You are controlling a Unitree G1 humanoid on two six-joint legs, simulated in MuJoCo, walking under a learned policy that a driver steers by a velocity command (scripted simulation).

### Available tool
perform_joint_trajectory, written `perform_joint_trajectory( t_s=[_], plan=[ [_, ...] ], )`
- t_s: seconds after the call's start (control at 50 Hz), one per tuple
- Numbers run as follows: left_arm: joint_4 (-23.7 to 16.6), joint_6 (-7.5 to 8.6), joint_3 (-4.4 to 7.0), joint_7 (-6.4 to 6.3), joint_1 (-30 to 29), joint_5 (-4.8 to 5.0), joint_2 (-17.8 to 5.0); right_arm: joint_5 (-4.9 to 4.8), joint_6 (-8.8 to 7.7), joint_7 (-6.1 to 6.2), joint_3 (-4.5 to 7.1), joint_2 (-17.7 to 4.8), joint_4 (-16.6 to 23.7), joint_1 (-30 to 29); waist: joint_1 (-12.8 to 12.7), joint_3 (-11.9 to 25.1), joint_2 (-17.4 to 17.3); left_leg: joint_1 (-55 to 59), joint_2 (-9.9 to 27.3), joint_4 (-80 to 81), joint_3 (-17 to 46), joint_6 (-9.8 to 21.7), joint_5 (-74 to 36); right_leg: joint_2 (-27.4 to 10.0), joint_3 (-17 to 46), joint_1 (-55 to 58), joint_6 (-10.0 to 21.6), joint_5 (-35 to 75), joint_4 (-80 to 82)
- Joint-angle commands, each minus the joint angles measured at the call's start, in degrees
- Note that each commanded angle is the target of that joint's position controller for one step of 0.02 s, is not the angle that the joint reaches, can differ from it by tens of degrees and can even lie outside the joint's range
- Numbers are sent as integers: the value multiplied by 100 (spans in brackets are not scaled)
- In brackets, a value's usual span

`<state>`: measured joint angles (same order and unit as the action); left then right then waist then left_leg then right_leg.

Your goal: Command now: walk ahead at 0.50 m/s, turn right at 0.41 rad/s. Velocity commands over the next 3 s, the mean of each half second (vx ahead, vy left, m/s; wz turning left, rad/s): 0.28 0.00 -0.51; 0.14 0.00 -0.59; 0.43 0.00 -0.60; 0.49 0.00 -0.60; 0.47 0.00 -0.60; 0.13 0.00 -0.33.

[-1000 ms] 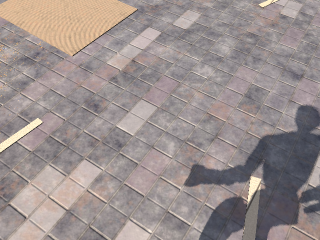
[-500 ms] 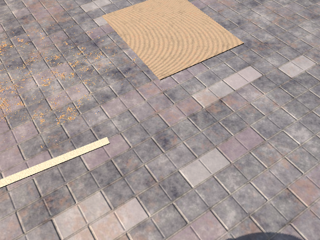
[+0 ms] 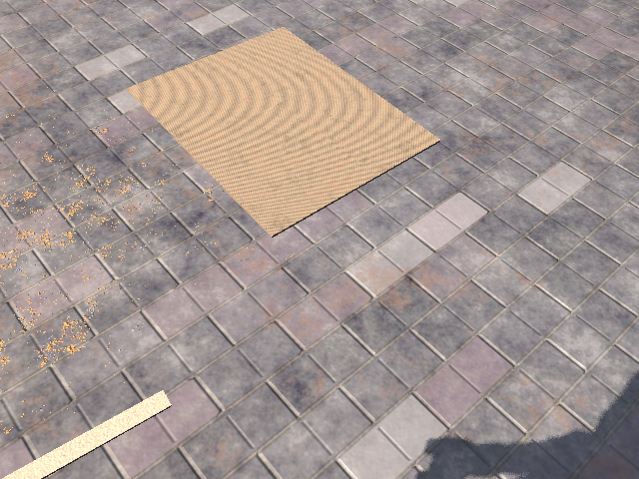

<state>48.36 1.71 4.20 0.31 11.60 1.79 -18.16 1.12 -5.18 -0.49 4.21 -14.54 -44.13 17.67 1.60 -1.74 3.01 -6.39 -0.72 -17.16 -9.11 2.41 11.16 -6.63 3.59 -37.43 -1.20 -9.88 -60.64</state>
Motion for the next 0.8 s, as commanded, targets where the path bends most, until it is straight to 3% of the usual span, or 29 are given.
perform_joint_trajectory(
  t_s=[0.02, 0.08, 0.14, 0.18, 0.22, 0.24, 0.26, 0.28, 0.3, 0.32, 0.34, 0.36, 0.38, 0.42, 0.48, 0.54, 0.6, 0.66, 0.72, 0.74, 0.76, 0.78, 0.8],
  plan=[
    [-309, 20, 9, 52, 0, -42, -85, 9, -139, 88, 177, -723, 313, -435, -175, -114, -676, -69, 1489, 1048, 464, 782, -1276, -134, 186, -130, -12, 909, 784],
    [-519, 46, -64, 175, -590, -74, 23, -46, -88, 145, 241, -917, 175, -254, 43, -321, -539, 142, 1590, 1113, 100, 733, -1309, -61, -156, -78, 87, 1327, 1647],
    [-781, 50, -60, 287, -948, -141, -19, -134, 57, 205, 289, -1047, 62, -220, 93, -449, -548, 533, 1659, 586, -213, 600, -2647, 98, -476, 4, 231, 1096, 2245],
    [-877, 41, 20, 351, -778, -157, -178, -229, 168, 258, 332, -1194, 60, -295, -67, -158, -728, 817, 1695, -41, -290, 461, -3964, 358, -718, 404, 384, 659, 2363],
    [-730, 20, 202, 353, 104, -131, -508, -329, 270, 294, 361, -1294, 122, -488, -553, 401, -784, 840, 1534, -1397, -353, 244, -4921, 803, -971, 1485, 620, 402, 2604],
    [-570, 19, 364, 267, 803, -139, -813, -349, 276, 282, 313, -1184, 143, -522, -930, 784, -557, 426, 1237, -2597, -446, -30, -4331, 1004, -902, 2578, 812, 1105, 3131],
    [-561, -25, 488, 106, 1014, -145, -1380, -94, 220, 249, 165, -739, 248, -204, -758, 1187, 617, -976, 750, -4391, -417, -447, -797, 52, 470, 3997, 1153, 3582, 3049],
    [-893, -5, 489, 89, 544, -275, -1759, 41, 142, 177, 3, -348, 384, 552, -93, 2232, 1384, -2827, -381, -6548, 511, -821, 3075, -1471, 3409, 5555, 2685, 4414, 3201],
    [-1059, 2, 407, 166, 623, -221, -1374, -114, 71, 119, 97, -905, 300, 111, -647, 2804, 252, -2975, -132, -6757, 1558, -671, 2855, -1413, 3389, 5424, 2601, 3597, 3677],
    [-1080, 41, 332, 178, 337, -169, -1095, -273, 71, 128, 108, -949, 483, -417, -581, 2054, 65, -3248, 68, -6490, 1501, -521, 2348, -1149, 2672, 4818, 2323, 2828, 3810],
    [-1059, 49, 275, 161, 29, -71, -855, -196, 113, 215, 100, -873, 449, -587, -376, 1279, -344, -3314, 306, -5966, 1420, -508, 1911, -823, 2144, 3941, 1995, 2352, 3938],
    [-1099, 28, 219, 108, -197, -59, -654, -90, 191, 292, 140, -969, 425, -628, -244, 981, -227, -3089, 464, -5562, 1441, -505, 1625, -667, 1859, 3247, 1847, 2140, 4051],
    [-1156, 0, 204, 72, -300, -140, -625, -74, 281, 307, 167, -1011, 425, -570, -97, 860, -49, -2685, 491, -5348, 1461, -487, 1443, -510, 1721, 2685, 1763, 2049, 4186],
    [-1224, -18, 239, 26, -368, -228, -718, -39, 368, 325, 146, -861, 416, -429, 18, 886, 65, -2366, 372, -4955, 1380, -545, 1271, -350, 1498, 2224, 1749, 2440, 4233],
    [-1238, -80, 292, -91, -278, -165, -871, -16, 409, 364, 91, -725, 449, -561, -22, 1062, 86, -2435, 253, -4204, 1403, -712, 940, -238, 1417, 2252, 1678, 2522, 4113],
    [-1320, -221, 290, -196, -345, -111, -869, -54, 458, 348, 73, -719, 518, -857, -126, 1046, 233, -2414, 176, -3551, 1499, -798, 476, -68, 1605, 2193, 1465, 1034, 4142],
    [-1380, -309, 288, -228, -370, -131, -858, -86, 426, 301, 63, -719, 596, -1114, -238, 835, 439, -2265, 67, -2902, 1553, -797, 376, 28, 1909, 2095, 1364, 28, 4154],
    [-1417, -359, 286, -202, -314, -133, -831, -112, 314, 235, 79, -771, 627, -1149, -299, 828, 586, -1970, -56, -2266, 1563, -717, 622, -11, 2260, 2320, 1337, 480, 3860],
    [-1507, -423, 244, -207, -452, -48, -733, -134, 206, 152, 134, -817, 520, -731, -7, 837, 611, -1046, -38, -639, 1442, -491, -167, 218, 2415, 2344, 1058, 1003, 3359],
    [-1538, -436, 184, -217, -293, -61, -529, -65, 202, 163, 214, -1106, 510, -603, -62, 931, 198, -392, 676, -312, 1923, -238, -647, 522, 2133, 1930, 768, 116, 2832],
    [-1595, -412, 122, -190, 102, -90, -270, 52, 281, 207, 303, -1595, 593, -799, -468, 930, -1414, 211, 1871, -158, 3220, 492, -1430, 1432, 975, 844, 404, -2054, 1716],
    [-1691, -329, 223, -162, -72, -126, -686, 156, 307, 190, 306, -1449, 554, -584, -225, 834, -1977, 147, 2444, 107, 4164, 1190, -899, 1387, 500, 16, 185, -2638, 520],
    [-1629, -305, 312, -141, -100, -109, -964, 84, 301, 209, 232, -1170, 645, -684, -178, 689, -1453, 120, 2278, 146, 3838, 1142, 157, 1022, 554, -209, 105, -2119, -40]
  ],
)
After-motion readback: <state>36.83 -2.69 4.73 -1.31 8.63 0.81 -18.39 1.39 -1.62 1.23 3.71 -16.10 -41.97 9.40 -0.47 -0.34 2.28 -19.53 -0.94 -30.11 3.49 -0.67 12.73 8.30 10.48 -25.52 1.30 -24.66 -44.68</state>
